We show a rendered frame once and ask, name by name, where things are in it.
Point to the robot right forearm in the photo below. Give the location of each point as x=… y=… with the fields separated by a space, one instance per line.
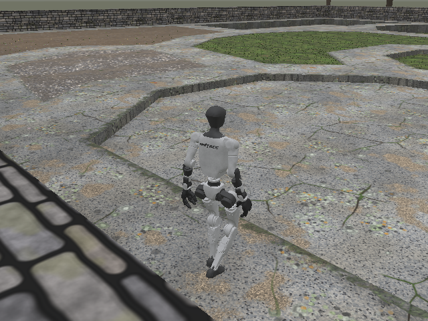
x=239 y=189

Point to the robot left upper arm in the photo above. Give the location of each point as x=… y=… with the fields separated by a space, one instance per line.
x=192 y=149

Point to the robot left foot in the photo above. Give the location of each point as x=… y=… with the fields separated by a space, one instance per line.
x=210 y=261

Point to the humanoid robot head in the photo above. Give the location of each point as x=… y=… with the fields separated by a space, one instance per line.
x=216 y=119

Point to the robot right upper arm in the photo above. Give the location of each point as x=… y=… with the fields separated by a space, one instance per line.
x=232 y=146

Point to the robot left hand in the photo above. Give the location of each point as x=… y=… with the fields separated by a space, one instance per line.
x=191 y=197

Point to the robot right hand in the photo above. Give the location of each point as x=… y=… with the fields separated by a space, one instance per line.
x=246 y=206

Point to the robot left forearm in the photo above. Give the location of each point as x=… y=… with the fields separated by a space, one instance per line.
x=187 y=177

